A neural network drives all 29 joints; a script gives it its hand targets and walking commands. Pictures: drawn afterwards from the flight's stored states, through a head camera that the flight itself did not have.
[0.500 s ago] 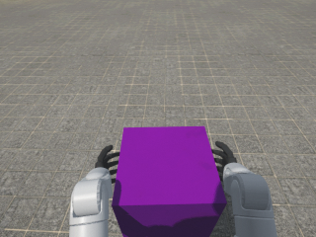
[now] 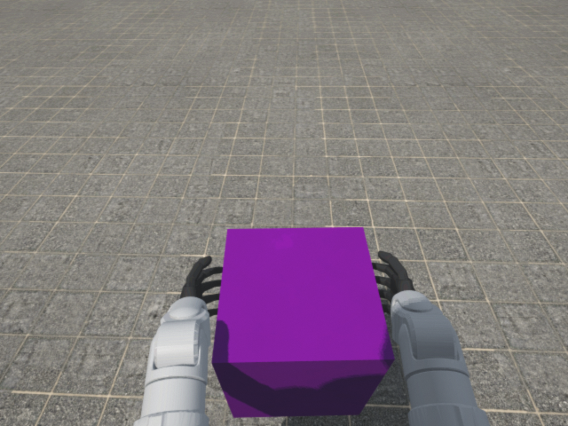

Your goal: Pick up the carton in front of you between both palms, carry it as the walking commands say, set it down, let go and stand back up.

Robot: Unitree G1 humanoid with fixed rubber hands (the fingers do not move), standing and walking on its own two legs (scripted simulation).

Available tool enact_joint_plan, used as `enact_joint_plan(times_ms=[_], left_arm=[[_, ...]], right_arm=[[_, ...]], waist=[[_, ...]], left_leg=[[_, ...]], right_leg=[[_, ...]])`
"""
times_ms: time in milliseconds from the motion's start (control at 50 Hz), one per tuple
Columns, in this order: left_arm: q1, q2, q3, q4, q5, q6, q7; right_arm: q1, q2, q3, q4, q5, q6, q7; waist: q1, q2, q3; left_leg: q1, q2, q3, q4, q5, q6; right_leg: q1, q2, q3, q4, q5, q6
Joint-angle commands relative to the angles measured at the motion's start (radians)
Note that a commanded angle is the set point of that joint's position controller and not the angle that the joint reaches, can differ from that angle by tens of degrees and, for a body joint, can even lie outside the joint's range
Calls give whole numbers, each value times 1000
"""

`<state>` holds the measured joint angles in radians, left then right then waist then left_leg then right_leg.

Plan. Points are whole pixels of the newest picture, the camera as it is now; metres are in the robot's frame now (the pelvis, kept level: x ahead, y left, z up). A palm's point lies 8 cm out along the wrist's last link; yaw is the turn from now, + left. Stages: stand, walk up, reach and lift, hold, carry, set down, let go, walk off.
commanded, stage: carry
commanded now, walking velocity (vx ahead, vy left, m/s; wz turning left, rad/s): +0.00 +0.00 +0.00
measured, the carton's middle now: (296, 325) +0.29 +0.00 -0.04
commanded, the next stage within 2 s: hold in 0.48 s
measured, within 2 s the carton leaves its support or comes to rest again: neither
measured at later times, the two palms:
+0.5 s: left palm (196, 304) +0.29 +0.15 +0.04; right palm (405, 298) +0.29 -0.15 +0.04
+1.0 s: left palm (200, 301) +0.29 +0.14 +0.04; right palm (417, 322) +0.25 -0.16 +0.05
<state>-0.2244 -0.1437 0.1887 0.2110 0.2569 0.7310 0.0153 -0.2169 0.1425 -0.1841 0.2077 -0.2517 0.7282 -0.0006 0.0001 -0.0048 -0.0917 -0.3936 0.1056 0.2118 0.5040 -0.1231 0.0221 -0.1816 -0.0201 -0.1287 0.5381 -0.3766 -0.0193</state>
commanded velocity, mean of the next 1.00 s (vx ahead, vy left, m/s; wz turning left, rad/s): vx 0.00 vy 0.00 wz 0.00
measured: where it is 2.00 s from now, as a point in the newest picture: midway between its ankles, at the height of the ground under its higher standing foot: outside the picture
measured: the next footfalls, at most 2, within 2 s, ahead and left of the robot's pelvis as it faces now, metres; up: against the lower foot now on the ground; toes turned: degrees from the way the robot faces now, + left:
none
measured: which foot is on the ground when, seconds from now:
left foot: down 0.00-1.00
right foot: down 0.00-1.00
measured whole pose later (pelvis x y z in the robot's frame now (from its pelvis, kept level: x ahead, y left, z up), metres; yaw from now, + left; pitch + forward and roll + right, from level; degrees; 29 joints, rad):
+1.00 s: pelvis -0.01 +0.04 +0.01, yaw -9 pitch -7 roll +0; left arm -0.22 -0.14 0.19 0.17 0.27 0.71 0.03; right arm -0.24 0.15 -0.20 0.26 -0.24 0.66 0.01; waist 0.00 -0.06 0.08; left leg -0.14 0.01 0.04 0.35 -0.08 0.01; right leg -0.01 -0.01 0.05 0.40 -0.27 0.01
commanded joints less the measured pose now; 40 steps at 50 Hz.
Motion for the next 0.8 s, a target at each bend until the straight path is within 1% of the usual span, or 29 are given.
enact_joint_plan(times_ms=[0,60,100,140,200,320,460,480,500,520,540,560,580,600,620,640,660,680,700,720,740,780], left_arm=[[-475,-876,-512,-45,-223,-88,-214],[-461,-899,-543,-62,-240,-86,-217],[-439,-906,-577,-97,-261,-68,-217],[-418,-896,-589,-121,-271,-44,-216],[-399,-869,-575,-126,-262,-24,-213],[-425,-872,-582,-137,-269,-25,-214],[-419,-871,-577,-131,-267,-22,-215],[-324,-871,-559,-167,-277,-21,-214],[-353,-833,-561,-186,-258,-41,-208],[-368,-822,-565,-211,-256,-45,-213],[-389,-821,-582,-202,-269,-52,-217],[-399,-820,-602,-202,-285,-58,-221],[-397,-826,-607,-204,-281,-64,-222],[-394,-837,-610,-197,-282,-68,-218],[-390,-832,-607,-195,-273,-70,-213],[-381,-837,-596,-191,-257,-72,-211],[-373,-844,-591,-174,-249,-72,-207],[-356,-849,-582,-162,-239,-73,-201],[-349,-848,-569,-151,-227,-74,-197],[-343,-849,-557,-139,-218,-74,-194],[-346,-850,-549,-129,-212,-74,-194],[-359,-858,-546,-114,-210,-72,-198]], right_arm=[[-466,879,500,-41,210,-87,198],[-454,900,529,-61,226,-84,201],[-434,905,561,-96,247,-65,201],[-414,896,574,-118,256,-41,199],[-397,873,562,-121,250,-21,197],[-419,876,567,-132,254,-21,196],[-411,874,563,-127,250,-19,195],[-328,899,527,-65,245,-33,198],[-372,881,534,-113,230,-68,187],[-298,846,478,-68,193,-81,165],[-316,850,475,-77,179,-89,158],[-296,838,467,-64,173,-96,149],[-320,844,482,-76,180,-100,154],[-343,856,504,-83,196,-102,161],[-360,858,518,-85,212,-107,163],[-386,859,533,-94,221,-106,173],[-410,865,549,-98,233,-105,182],[-423,868,564,-100,246,-104,190],[-436,868,572,-97,254,-103,197],[-443,866,571,-90,255,-102,203],[-448,865,566,-81,253,-101,208],[-452,867,551,-59,245,-100,214]], waist=[[-1,12,-222],[-3,12,-246],[-4,11,-258],[-4,10,-263],[-1,7,-252],[1,4,-222],[1,1,-229],[22,-110,-66],[-14,-128,-102],[-23,-81,-97],[-27,-60,-112],[-55,-59,-121],[-37,-45,-122],[-33,-29,-138],[-19,-42,-145],[9,-31,-131],[16,-19,-134],[27,-20,-130],[40,-21,-121],[46,-25,-109],[46,-29,-95],[37,-30,-73]], left_leg=[[239,85,-125,-37,114,-10],[247,86,-122,-27,158,-6],[250,87,-121,-21,184,-3],[250,87,-120,-16,202,-1],[242,86,-118,-13,197,-1],[227,82,-115,-19,157,-6],[232,82,-112,-15,168,-8],[572,-190,-264,-34,318,11],[703,-186,-283,-24,377,14],[583,-183,-291,-36,401,-6],[550,-197,-292,-53,377,-12],[540,-197,-295,-66,359,-23],[535,-216,-283,-77,319,-27],[549,-223,-276,-86,310,-31],[565,-225,-271,-91,276,-33],[532,-232,-268,-100,248,-32],[544,-232,-265,-105,247,-30],[563,-230,-264,-109,242,-24],[573,-229,-263,-112,229,-20],[583,-227,-262,-115,210,-17],[592,-223,-262,-116,192,-14],[620,-216,-264,-118,164,-14]], right_leg=[[-94,-119,103,-118,168,-16],[-80,-119,100,-102,201,-15],[-72,-120,98,-93,224,-13],[-67,-120,96,-87,242,-12],[-69,-121,96,-89,249,-13],[-85,-125,102,-103,242,-14],[-78,-125,101,-99,260,-15],[-206,43,258,-216,483,-6],[-264,27,280,-227,538,-6],[-121,36,276,-226,528,-17],[-50,48,269,-213,558,-10],[6,58,259,-221,522,-13],[15,64,252,-220,530,-7],[28,68,252,-222,550,2],[23,69,247,-239,486,8],[30,69,246,-237,471,13],[22,69,246,-235,481,19],[4,70,245,-237,474,23],[-12,72,244,-241,445,24],[-38,72,246,-248,407,24],[-63,73,246,-254,370,21],[-114,73,246,-267,298,12]])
